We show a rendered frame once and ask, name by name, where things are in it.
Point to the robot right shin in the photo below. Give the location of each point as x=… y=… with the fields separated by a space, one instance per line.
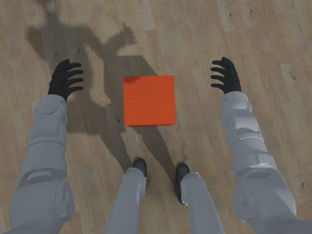
x=191 y=175

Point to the robot right thigh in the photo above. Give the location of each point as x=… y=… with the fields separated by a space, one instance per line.
x=203 y=215

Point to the robot right hand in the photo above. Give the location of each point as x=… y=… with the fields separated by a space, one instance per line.
x=230 y=79

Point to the right robot forearm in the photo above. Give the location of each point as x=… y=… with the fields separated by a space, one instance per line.
x=249 y=153

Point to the carton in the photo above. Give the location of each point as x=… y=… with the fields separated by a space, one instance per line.
x=149 y=101

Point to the robot left upper arm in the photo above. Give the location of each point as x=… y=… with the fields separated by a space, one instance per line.
x=41 y=208

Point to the robot left hand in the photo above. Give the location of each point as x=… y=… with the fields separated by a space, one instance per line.
x=60 y=83

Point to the left robot forearm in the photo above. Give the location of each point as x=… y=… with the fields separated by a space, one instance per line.
x=45 y=158

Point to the robot right upper arm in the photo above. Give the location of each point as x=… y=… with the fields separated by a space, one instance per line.
x=267 y=206

